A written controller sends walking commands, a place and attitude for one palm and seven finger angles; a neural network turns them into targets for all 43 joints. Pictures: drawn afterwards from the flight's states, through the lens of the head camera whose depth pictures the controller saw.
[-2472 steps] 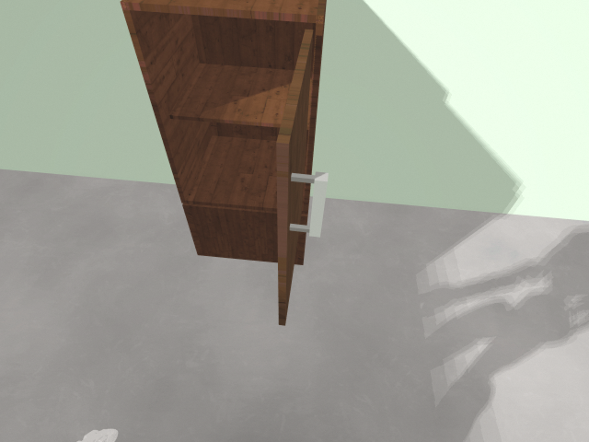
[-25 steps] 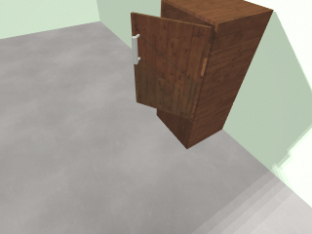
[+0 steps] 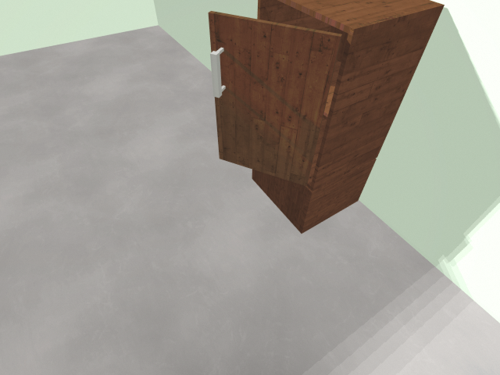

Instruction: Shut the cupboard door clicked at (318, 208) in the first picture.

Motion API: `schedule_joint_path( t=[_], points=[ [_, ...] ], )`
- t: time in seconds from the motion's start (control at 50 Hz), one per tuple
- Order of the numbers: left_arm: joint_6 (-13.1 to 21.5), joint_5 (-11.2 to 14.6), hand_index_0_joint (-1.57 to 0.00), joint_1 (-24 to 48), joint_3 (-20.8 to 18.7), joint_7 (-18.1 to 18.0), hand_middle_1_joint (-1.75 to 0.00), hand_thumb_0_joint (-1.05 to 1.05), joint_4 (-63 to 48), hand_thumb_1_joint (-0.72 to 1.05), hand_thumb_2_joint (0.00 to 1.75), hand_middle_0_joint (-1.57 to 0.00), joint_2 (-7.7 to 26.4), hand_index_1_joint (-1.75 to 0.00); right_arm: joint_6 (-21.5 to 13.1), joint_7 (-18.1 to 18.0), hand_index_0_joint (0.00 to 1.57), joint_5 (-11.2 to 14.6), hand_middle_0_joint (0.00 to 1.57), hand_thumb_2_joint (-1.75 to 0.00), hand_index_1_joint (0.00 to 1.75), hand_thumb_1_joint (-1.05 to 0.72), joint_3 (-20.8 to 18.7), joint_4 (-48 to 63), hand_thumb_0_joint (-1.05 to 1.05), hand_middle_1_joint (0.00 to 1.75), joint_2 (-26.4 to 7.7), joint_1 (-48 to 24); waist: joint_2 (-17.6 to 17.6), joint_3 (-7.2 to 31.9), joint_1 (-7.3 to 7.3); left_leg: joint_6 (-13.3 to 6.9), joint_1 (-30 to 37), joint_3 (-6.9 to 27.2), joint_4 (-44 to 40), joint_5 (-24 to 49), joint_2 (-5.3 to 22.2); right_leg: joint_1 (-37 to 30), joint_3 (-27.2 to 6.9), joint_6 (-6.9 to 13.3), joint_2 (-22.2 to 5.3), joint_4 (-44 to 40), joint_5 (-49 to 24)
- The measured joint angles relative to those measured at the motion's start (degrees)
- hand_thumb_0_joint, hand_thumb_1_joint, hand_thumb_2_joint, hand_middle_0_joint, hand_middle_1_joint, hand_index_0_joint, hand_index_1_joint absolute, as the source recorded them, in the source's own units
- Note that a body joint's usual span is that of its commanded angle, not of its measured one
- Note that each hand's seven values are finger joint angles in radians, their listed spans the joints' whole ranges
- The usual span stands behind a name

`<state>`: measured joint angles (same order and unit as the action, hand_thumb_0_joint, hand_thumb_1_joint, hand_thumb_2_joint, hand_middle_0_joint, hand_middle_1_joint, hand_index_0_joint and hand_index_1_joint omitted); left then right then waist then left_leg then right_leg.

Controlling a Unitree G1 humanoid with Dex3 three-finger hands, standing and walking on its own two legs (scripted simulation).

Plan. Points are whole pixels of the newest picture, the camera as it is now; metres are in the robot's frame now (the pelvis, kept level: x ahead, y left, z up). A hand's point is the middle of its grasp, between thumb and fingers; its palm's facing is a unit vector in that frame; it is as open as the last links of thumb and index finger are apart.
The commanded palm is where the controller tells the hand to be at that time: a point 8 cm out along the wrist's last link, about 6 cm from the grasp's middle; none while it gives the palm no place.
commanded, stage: look to check the result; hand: left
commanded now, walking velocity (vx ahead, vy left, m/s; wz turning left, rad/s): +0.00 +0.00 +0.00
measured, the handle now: (219, 72) +1.00 +0.16 -0.01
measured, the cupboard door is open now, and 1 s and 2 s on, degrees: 33 33 33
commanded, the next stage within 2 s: walk to a spot facing it in 0.18 s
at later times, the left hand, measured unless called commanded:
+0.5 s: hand out of the picture +0.03 +0.18 -0.18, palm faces +0.09 -0.97 -0.22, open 7.4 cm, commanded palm none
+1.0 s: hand out of the picture +0.03 +0.22 -0.16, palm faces +0.36 -0.89 -0.27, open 7.4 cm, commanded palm none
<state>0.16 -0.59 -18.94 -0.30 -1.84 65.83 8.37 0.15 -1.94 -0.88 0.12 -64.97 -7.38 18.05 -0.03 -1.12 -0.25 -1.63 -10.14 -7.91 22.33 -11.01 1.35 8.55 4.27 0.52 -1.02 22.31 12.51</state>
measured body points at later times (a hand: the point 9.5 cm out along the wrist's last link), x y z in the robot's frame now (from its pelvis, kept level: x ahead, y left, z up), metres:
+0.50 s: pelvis +0.01 -0.01 -0.01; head +0.02 +0.00 +0.44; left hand +0.02 +0.23 -0.16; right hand +0.02 -0.23 -0.17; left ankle +0.02 +0.10 -0.74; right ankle +0.00 -0.11 -0.74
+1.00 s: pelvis +0.00 -0.02 -0.01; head +0.05 +0.00 +0.44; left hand +0.01 +0.26 -0.14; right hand +0.14 -0.25 -0.15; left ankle +0.01 +0.10 -0.74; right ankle +0.03 -0.17 -0.72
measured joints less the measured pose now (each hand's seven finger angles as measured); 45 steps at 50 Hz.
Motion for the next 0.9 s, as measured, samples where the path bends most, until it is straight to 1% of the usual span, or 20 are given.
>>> schedule_joint_path(
  t=[0.26,0.38,0.48,0.54,0.6,0.62,0.64,0.66,0.68,0.7,0.72,0.76,0.78,0.8,0.84,0.9],
  points=[
    [0.14,-0.02,-0.2,2.78,-0.03,0.3,-0.3,0.0,-0.4,0.91,0.9,-0.2,1.26,-0.3,-0.25,0.13,0.2,-0.02,0.2,-0.9,0.29,-0.91,-0.07,0.03,0.0,0.3,-1.83,-1.96,-0.06,-0.38,-0.15,0.15,0.99,-0.17,-0.98,-0.03,-0.05,-0.8,-0.19,0.02,0.05,-0.73,0.12],
    [0.07,0.02,-0.2,4.22,-0.22,0.2,-0.3,0.0,-1.05,0.91,0.9,-0.2,1.82,-0.3,-0.15,0.16,0.2,-0.04,0.2,-0.9,0.29,-0.91,-0.07,0.37,0.0,0.3,-2.34,-2.7,-0.03,-0.27,-0.46,0.34,0.85,0.46,-0.76,-0.2,-0.15,-0.93,0.43,0.08,-0.07,-0.48,0.58],
    [-0.66,-0.06,-0.2,5.45,-1.18,0.11,-0.3,0.0,-3.51,0.91,0.9,-0.2,1.78,-0.3,0.98,0.61,0.2,-0.13,0.2,-0.9,0.29,-0.91,-0.5,1.85,0.0,0.3,-1.88,-2.7,0.01,-0.95,-0.79,0.37,-2.42,2.79,3.67,-1.79,-0.68,1.14,2.75,0.19,-0.95,3.68,3.09],
    [-1.09,-0.23,-0.2,5.87,-1.92,0.19,-0.3,0.0,-5.66,0.91,0.9,-0.2,1.74,-0.3,2.0,1.05,0.2,-0.24,0.2,-0.9,0.29,-0.91,-1.11,3.15,0.0,0.3,-1.76,-2.75,-0.35,-1.64,-0.83,0.75,-5.8,4.57,8.93,-3.68,-0.68,2.48,4.88,0.38,-1.35,6.62,4.87],
    [-1.44,-0.66,-0.2,6.29,-2.63,0.13,-0.3,0.0,-7.59,0.91,0.9,-0.2,2.0,-0.3,3.01,1.5,0.2,-0.34,0.2,-0.9,0.29,-0.91,-1.91,4.61,0.01,0.3,-1.69,-2.88,-0.17,-2.67,-1.01,2.01,-9.23,4.32,17.68,-9.92,0.16,3.07,7.53,0.24,-2.16,9.71,6.89],
    [-1.52,-0.78,-0.2,6.44,-2.85,0.13,-0.3,0.0,-8.09,0.91,0.9,-0.2,2.23,-0.3,3.12,1.67,0.2,-0.29,0.2,-0.9,0.29,-0.91,-2.09,5.13,0.01,0.3,-1.67,-2.94,0.27,-3.03,-1.03,2.28,-9.32,3.99,18.04,-10.67,0.38,3.29,8.25,0.0,-2.76,11.01,7.71],
    [-1.64,-0.76,-0.2,6.48,-3.02,0.21,-0.3,0.0,-8.61,0.91,0.9,-0.2,2.46,-0.3,3.02,1.85,0.2,-0.27,0.2,-0.9,0.29,-0.91,-2.19,5.8,0.01,0.3,-1.82,-2.85,0.58,-3.2,-1.02,2.28,-8.79,3.89,16.16,-7.74,0.64,3.78,8.91,-0.38,-3.41,12.76,8.73],
    [-1.88,-0.6,-0.2,6.64,-3.22,0.33,-0.3,0.0,-9.08,0.91,0.9,-0.2,2.75,-0.3,2.76,1.9,0.2,-0.4,0.2,-0.9,0.29,-0.91,-2.3,6.39,0.01,0.3,-1.92,-2.95,1.24,-3.37,-0.98,1.44,-9.11,3.9,16.0,-6.39,-0.04,4.72,9.19,-0.86,-4.51,14.99,9.82],
    [-2.27,-0.45,-0.2,6.86,-3.33,0.35,-0.3,0.0,-9.52,0.91,0.9,-0.2,3.04,-0.3,2.51,1.88,0.2,-0.66,0.2,-0.9,0.29,-0.91,-2.35,6.96,0.01,0.3,-2.0,-3.3,1.79,-3.66,-0.77,0.29,-9.64,3.86,16.66,-6.66,-0.74,6.32,7.87,-1.44,-4.87,18.55,13.1],
    [-2.86,-0.45,-0.2,7.11,-3.43,0.28,-0.3,0.0,-9.86,0.91,0.9,-0.2,3.32,-0.3,2.21,1.75,0.2,-0.93,0.2,-0.9,0.29,-0.91,-2.35,7.49,0.01,0.3,-2.11,-3.72,2.03,-3.86,-0.74,-0.66,-9.95,3.93,16.75,-7.07,-1.19,8.51,5.47,-1.7,-4.38,23.53,16.08],
    [-3.45,-0.51,-0.2,7.44,-3.57,0.25,-0.3,0.0,-10.07,0.91,0.9,-0.2,3.58,-0.3,1.93,1.54,0.2,-1.1,0.2,-0.9,0.29,-0.91,-2.34,8.02,0.01,0.3,-2.22,-4.02,2.07,-3.91,-0.85,-1.26,-10.04,4.21,16.09,-7.04,-1.54,10.83,3.04,-1.82,-3.58,28.74,17.1],
    [-3.97,-0.61,-0.2,8.22,-3.87,0.4,-0.3,0.01,-10.52,0.91,0.9,-0.2,4.1,-0.3,1.49,1.09,0.2,-1.21,0.2,-0.9,0.29,-0.91,-2.27,8.9,0.01,0.3,-2.49,-4.35,1.91,-3.83,-1.1,-1.51,-9.78,5.16,13.34,-5.48,-2.17,14.63,-0.35,-2.29,-2.35,36.4,14.95],
    [-3.92,-0.62,-0.2,8.61,-3.97,0.55,-0.3,0.01,-10.91,0.91,0.9,-0.2,4.36,-0.3,1.32,0.92,0.2,-1.21,0.2,-0.9,0.29,-0.91,-2.22,9.22,0.01,0.3,-2.64,-4.46,1.79,-3.81,-1.13,-1.42,-9.52,5.73,11.67,-4.28,-2.44,15.91,-1.42,-2.61,-2.04,38.36,13.36],
    [-3.77,-0.6,-0.2,8.96,-4.05,0.69,-0.3,0.01,-11.41,0.91,0.9,-0.2,4.6,-0.3,1.21,0.8,0.2,-1.19,0.2,-0.9,0.29,-0.91,-2.16,9.48,0.01,0.3,-2.83,-4.56,1.62,-3.77,-1.12,-1.41,-9.27,6.38,10.07,-3.17,-2.65,16.78,-2.22,-2.93,-1.82,39.11,12.18],
    [-3.46,-0.55,-0.2,9.6,-4.11,0.89,-0.3,0.01,-12.56,0.91,0.9,-0.2,4.97,-0.3,1.17,0.73,0.2,-1.16,0.2,-0.9,0.29,-0.91,-2.18,9.87,0.01,0.3,-3.32,-4.77,1.07,-3.65,-1.08,-1.29,-8.9,7.85,7.38,-1.26,-2.82,17.45,-3.29,-3.45,-1.49,37.97,11.11],
    [-3.28,-0.47,-0.2,10.58,-3.97,1.02,-0.3,0.01,-14.19,0.91,0.9,-0.2,5.37,-0.3,1.46,0.85,0.2,-1.19,0.2,-0.9,0.3,-0.91,-2.48,10.37,0.01,0.3,-4.19,-5.13,0.0,-3.53,-1.27,-0.68,-8.93,10.44,5.18,0.62,-2.88,16.57,-4.24,-3.85,-0.97,32.85,11.52]
  ],
)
